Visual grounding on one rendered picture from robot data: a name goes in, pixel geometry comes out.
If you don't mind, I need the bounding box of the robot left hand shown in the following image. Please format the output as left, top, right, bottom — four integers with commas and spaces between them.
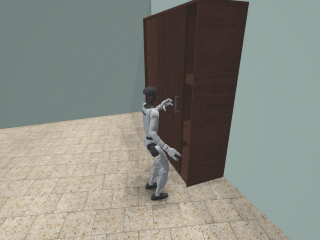
160, 98, 173, 111

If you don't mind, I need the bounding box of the humanoid robot torso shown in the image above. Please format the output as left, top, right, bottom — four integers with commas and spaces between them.
142, 106, 159, 150

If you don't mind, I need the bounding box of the robot left forearm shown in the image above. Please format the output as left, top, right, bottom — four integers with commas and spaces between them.
156, 105, 163, 112

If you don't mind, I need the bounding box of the robot right upper arm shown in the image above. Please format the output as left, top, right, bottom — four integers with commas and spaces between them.
148, 109, 159, 137

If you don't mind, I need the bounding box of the wardrobe door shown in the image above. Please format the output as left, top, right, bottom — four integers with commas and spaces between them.
156, 5, 189, 173
146, 17, 158, 134

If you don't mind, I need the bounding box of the robot right hand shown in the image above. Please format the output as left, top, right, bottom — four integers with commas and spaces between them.
167, 148, 182, 161

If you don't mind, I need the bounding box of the handle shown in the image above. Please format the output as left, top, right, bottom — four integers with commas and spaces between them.
174, 96, 180, 114

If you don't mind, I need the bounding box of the robot right forearm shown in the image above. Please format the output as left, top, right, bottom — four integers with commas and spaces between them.
151, 131, 170, 152

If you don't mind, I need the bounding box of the robot right foot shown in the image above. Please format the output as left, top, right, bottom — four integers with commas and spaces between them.
151, 193, 169, 201

